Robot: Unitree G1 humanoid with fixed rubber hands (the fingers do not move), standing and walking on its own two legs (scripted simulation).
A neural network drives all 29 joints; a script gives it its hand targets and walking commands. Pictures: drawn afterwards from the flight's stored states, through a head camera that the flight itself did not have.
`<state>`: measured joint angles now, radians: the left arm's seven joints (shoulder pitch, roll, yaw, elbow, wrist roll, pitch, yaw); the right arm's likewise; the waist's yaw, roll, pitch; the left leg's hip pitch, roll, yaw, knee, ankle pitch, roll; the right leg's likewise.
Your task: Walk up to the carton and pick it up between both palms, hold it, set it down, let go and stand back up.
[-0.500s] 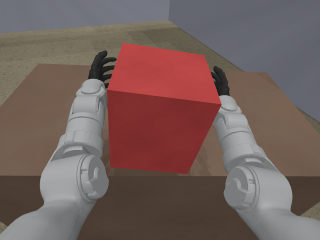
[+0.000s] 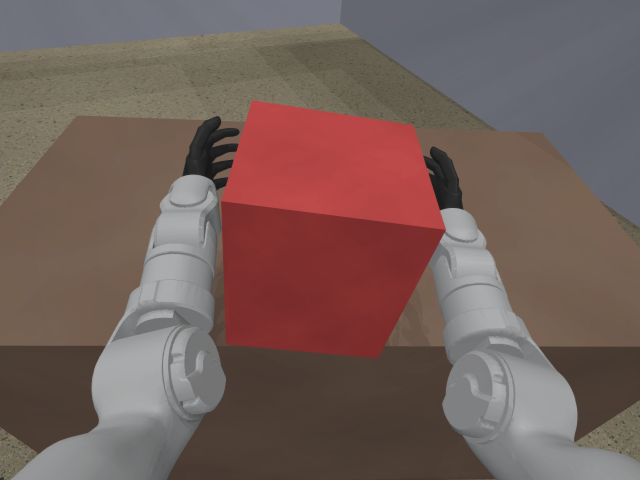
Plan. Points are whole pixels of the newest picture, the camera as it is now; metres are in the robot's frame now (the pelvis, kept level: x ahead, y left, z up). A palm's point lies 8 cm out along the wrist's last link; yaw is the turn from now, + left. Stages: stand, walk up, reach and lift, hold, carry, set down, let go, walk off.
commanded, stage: set down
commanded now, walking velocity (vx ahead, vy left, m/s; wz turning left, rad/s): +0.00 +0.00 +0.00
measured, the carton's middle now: (318, 236) +0.42 +0.00 +0.11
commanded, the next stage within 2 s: none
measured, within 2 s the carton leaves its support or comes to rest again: rests again in 1.84 s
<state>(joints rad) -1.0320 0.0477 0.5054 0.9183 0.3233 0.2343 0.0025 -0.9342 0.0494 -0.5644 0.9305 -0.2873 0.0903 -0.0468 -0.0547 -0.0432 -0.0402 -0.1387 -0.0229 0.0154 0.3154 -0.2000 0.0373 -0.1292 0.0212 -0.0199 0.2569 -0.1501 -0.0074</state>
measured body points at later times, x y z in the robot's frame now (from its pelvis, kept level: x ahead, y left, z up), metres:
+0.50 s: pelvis +0.00 +0.00 +0.00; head +0.00 +0.03 +0.45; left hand +0.45 +0.15 +0.16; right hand +0.43 -0.15 +0.15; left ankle -0.02 +0.09 -0.75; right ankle -0.01 -0.11 -0.75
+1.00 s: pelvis +0.00 +0.01 +0.00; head +0.01 +0.03 +0.45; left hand +0.45 +0.16 +0.15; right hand +0.43 -0.14 +0.15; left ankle -0.02 +0.09 -0.75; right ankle -0.01 -0.11 -0.75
